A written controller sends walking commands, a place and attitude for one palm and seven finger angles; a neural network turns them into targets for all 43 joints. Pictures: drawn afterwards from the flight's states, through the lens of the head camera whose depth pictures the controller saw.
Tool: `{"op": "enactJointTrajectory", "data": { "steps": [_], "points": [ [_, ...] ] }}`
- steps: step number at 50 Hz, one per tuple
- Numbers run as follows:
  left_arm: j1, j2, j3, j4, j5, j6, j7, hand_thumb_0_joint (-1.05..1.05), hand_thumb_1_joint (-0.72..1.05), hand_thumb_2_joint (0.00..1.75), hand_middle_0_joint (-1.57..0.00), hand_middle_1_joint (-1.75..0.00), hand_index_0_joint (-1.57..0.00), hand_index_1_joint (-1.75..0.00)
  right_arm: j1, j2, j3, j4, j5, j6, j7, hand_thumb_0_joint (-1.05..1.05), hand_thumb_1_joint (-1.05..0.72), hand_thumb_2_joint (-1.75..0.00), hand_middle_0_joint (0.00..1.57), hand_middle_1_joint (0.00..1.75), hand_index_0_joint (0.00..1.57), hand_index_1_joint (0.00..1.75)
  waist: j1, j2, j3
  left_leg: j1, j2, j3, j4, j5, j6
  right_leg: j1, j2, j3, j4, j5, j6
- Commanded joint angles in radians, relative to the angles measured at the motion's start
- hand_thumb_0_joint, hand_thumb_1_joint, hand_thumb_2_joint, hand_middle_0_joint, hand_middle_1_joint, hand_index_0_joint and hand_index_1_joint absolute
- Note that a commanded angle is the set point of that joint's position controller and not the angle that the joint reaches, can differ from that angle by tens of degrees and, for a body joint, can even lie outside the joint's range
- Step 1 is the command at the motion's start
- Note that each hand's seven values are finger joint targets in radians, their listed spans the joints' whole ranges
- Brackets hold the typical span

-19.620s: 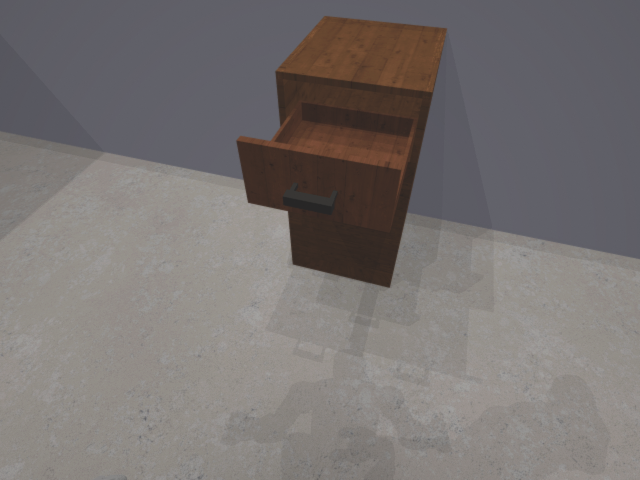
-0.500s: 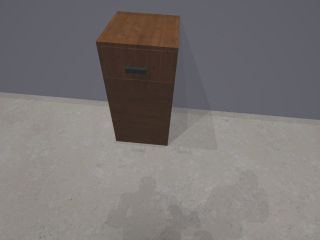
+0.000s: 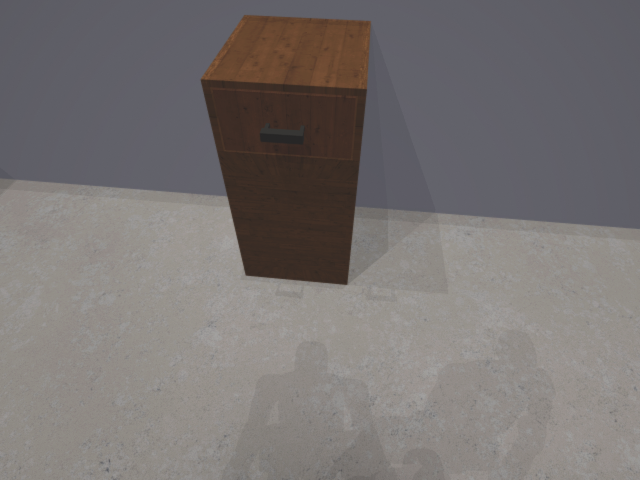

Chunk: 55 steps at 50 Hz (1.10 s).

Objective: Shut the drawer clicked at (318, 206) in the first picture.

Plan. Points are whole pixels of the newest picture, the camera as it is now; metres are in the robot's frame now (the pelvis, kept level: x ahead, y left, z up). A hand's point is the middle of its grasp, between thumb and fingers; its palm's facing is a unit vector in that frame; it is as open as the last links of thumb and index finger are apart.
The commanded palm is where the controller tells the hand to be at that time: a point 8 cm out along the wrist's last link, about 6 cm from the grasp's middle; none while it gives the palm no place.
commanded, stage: let the arm hang, fingers relaxed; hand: left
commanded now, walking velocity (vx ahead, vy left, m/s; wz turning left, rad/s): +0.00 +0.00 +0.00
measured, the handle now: (283, 131) +0.92 +0.16 -0.08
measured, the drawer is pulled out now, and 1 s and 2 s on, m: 0.00 0.00 0.00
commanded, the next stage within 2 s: look to check the result in 0.34 s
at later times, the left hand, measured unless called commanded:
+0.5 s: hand out of the picture +0.00 +0.16 -0.17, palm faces +0.03 -0.98 -0.19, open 7.4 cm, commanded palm none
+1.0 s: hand out of the picture +0.02 +0.16 -0.17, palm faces +0.02 -0.98 -0.19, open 7.4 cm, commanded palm none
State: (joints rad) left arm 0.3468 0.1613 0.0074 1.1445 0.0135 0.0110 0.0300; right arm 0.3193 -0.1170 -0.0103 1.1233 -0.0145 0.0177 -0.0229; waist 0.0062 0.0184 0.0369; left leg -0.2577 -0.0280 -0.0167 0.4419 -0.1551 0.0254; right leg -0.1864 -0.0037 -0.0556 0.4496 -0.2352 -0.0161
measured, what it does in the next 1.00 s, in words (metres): stands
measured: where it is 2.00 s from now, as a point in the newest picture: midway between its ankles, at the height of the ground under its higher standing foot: outside the picture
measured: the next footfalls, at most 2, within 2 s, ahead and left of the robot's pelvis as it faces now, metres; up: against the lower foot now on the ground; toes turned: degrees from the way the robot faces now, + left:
none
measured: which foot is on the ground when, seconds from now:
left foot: down 0.00-1.00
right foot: down 0.00-1.00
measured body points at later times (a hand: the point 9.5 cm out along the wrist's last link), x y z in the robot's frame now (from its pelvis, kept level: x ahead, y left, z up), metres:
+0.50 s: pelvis +0.01 -0.01 +0.00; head +0.03 -0.01 +0.45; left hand +0.00 +0.21 -0.16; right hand -0.01 -0.22 -0.16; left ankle +0.05 +0.10 -0.74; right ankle +0.01 -0.11 -0.74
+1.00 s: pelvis +0.02 -0.01 +0.00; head +0.04 -0.02 +0.45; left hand +0.02 +0.21 -0.16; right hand +0.02 -0.23 -0.16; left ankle +0.05 +0.10 -0.74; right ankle +0.01 -0.11 -0.74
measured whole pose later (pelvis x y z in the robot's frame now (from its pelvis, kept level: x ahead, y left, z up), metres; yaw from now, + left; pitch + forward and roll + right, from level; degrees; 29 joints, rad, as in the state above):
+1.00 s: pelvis +0.02 -0.01 +0.00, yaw -1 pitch -2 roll +0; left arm 0.27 0.14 0.01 1.14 0.01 0.00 0.03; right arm 0.26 -0.14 -0.02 1.14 -0.01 0.00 -0.03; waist 0.00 0.01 0.05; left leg -0.20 -0.01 -0.01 0.41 -0.18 0.00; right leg -0.13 0.02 -0.05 0.40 -0.24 -0.03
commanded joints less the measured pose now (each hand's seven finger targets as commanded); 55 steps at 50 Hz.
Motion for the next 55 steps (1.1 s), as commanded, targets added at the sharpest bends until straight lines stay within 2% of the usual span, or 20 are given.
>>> {"op": "enactJointTrajectory", "data": {
  "steps": [1,2,4,5,9,13,16,25,27,31,39,42,45,49,55],
  "points": [
    [0.052,0.092,0.019,-0.031,-0.002,-0.017,0.007,0.00,0.90,0.90,-0.20,-0.30,-0.20,-0.30,0.059,-0.093,-0.020,-0.019,-0.004,-0.012,-0.011,0.00,-0.90,-0.90,0.20,0.30,0.20,0.30,-0.007,-0.011,0.085,0.005,0.097,-0.099,-0.107,-0.088,0.022,-0.104,-0.085,0.092,-0.128,-0.122,-0.044],
    [0.051,0.089,0.020,-0.031,-0.002,-0.017,0.007,0.00,0.90,0.90,-0.20,-0.30,-0.20,-0.30,0.056,-0.089,-0.019,-0.019,-0.004,-0.012,-0.011,0.00,-0.90,-0.90,0.20,0.30,0.20,0.30,-0.007,-0.001,0.090,0.002,0.094,-0.097,-0.108,-0.091,0.020,-0.103,-0.085,0.094,-0.130,-0.120,-0.043],
    [0.045,0.091,0.021,-0.037,-0.001,-0.019,0.008,0.00,0.90,0.90,-0.20,-0.30,-0.20,-0.30,0.058,-0.094,-0.021,-0.019,-0.003,-0.014,-0.011,0.00,-0.90,-0.90,0.20,0.30,0.20,0.30,-0.007,-0.027,0.080,0.003,0.095,-0.096,-0.101,-0.073,0.020,-0.092,-0.084,0.096,-0.130,-0.111,-0.043],
    [0.032,0.084,0.022,-0.037,-0.001,-0.018,0.009,0.00,0.90,0.90,-0.20,-0.30,-0.20,-0.30,0.054,-0.085,-0.020,-0.016,-0.005,-0.014,-0.011,0.00,-0.90,-0.90,0.20,0.30,0.20,0.30,-0.008,-0.029,0.098,-0.002,0.093,-0.095,-0.104,-0.079,0.018,-0.100,-0.086,0.097,-0.134,-0.121,-0.044],
    [0.023,0.082,0.026,-0.043,-0.001,-0.018,0.008,0.00,0.90,0.90,-0.20,-0.30,-0.20,-0.30,0.057,-0.084,-0.021,-0.019,-0.007,-0.016,-0.013,0.00,-0.90,-0.90,0.20,0.30,0.20,0.30,-0.007,0.016,0.085,0.000,0.099,-0.099,-0.113,-0.071,0.017,-0.084,-0.080,0.092,-0.124,-0.096,-0.042],
    [0.013,0.083,0.027,-0.044,-0.003,-0.020,0.005,0.00,0.90,0.90,-0.20,-0.30,-0.20,-0.30,0.050,-0.089,-0.020,-0.023,-0.007,-0.020,-0.014,0.00,-0.90,-0.90,0.20,0.30,0.20,0.30,-0.007,0.009,0.069,0.006,0.097,-0.095,-0.110,-0.059,0.016,-0.064,-0.083,0.101,-0.130,-0.079,-0.042],
    [0.008,0.079,0.025,-0.046,-0.003,-0.021,0.004,0.00,0.90,0.90,-0.20,-0.30,-0.20,-0.30,0.048,-0.087,-0.019,-0.024,-0.005,-0.020,-0.015,0.00,-0.90,-0.90,0.20,0.30,0.20,0.30,-0.007,-0.021,0.064,0.024,0.098,-0.086,-0.097,-0.019,0.015,-0.064,-0.088,0.097,-0.134,-0.058,-0.040],
    [0.009,0.084,0.022,-0.036,-0.006,-0.025,0.008,0.00,0.90,0.90,-0.20,-0.30,-0.20,-0.30,0.038,-0.093,-0.018,-0.010,-0.001,-0.022,-0.018,0.00,-0.90,-0.90,0.20,0.30,0.20,0.30,-0.009,-0.011,0.035,0.071,0.107,-0.076,-0.078,0.066,0.014,-0.042,-0.092,0.100,-0.137,0.012,-0.040],
    [0.006,0.080,0.021,-0.035,-0.007,-0.025,0.008,0.00,0.90,0.90,-0.20,-0.30,-0.20,-0.30,0.038,-0.096,-0.018,-0.008,-0.001,-0.022,-0.019,0.00,-0.90,-0.90,0.20,0.30,0.20,0.30,-0.011,-0.021,0.040,0.071,0.108,-0.075,-0.082,0.054,0.013,-0.042,-0.090,0.104,-0.144,0.001,-0.039],
    [0.007,0.083,0.020,-0.029,-0.006,-0.025,0.009,0.00,0.90,0.90,-0.20,-0.30,-0.20,-0.30,0.029,-0.096,-0.016,-0.005,0.000,-0.023,-0.020,0.00,-0.90,-0.90,0.20,0.30,0.20,0.30,-0.010,-0.001,0.041,0.077,0.110,-0.074,-0.081,0.072,0.012,-0.033,-0.090,0.100,-0.142,0.021,-0.038],
    [0.005,0.088,0.021,-0.029,-0.005,-0.027,0.009,0.00,0.90,0.90,-0.20,-0.30,-0.20,-0.30,0.020,-0.103,-0.020,-0.003,0.001,-0.021,-0.018,0.00,-0.90,-0.90,0.20,0.30,0.20,0.30,-0.010,-0.028,0.059,0.076,0.107,-0.073,-0.085,0.048,0.009,-0.044,-0.092,0.103,-0.160,-0.012,-0.037],
    [-0.001,0.085,0.020,-0.027,-0.006,-0.028,0.009,0.00,0.90,0.90,-0.20,-0.30,-0.20,-0.30,0.012,-0.105,-0.018,-0.002,-0.001,-0.023,-0.019,0.00,-0.90,-0.90,0.20,0.30,0.20,0.30,-0.012,-0.012,0.051,0.089,0.111,-0.072,-0.087,0.064,0.010,-0.039,-0.092,0.106,-0.156,0.014,-0.038],
    [-0.007,0.090,0.022,-0.029,-0.005,-0.026,0.008,0.00,0.90,0.90,-0.20,-0.30,-0.20,-0.30,0.007,-0.105,-0.018,0.000,-0.001,-0.023,-0.018,0.00,-0.90,-0.90,0.20,0.30,0.20,0.30,-0.010,-0.003,0.065,0.076,0.110,-0.071,-0.095,0.039,0.008,-0.041,-0.093,0.104,-0.160,-0.012,-0.038],
    [-0.007,0.096,0.024,-0.030,-0.005,-0.029,0.008,0.00,0.90,0.90,-0.20,-0.30,-0.20,-0.30,0.006,-0.118,-0.020,-0.003,0.000,-0.026,-0.020,0.00,-0.90,-0.90,0.20,0.30,0.20,0.30,-0.008,-0.017,0.030,0.091,0.114,-0.071,-0.085,0.078,0.009,-0.015,-0.092,0.105,-0.153,0.032,-0.038],
    [-0.021,0.102,0.024,-0.033,-0.006,-0.028,0.008,0.00,0.90,0.90,-0.20,-0.30,-0.20,-0.30,0.000,-0.121,-0.019,-0.001,0.000,-0.026,-0.020,0.00,-0.90,-0.90,0.20,0.30,0.20,0.30,-0.009,-0.018,0.046,0.088,0.115,-0.071,-0.090,0.084,0.007,-0.011,-0.093,0.103,-0.154,0.046,-0.036]
  ]
}}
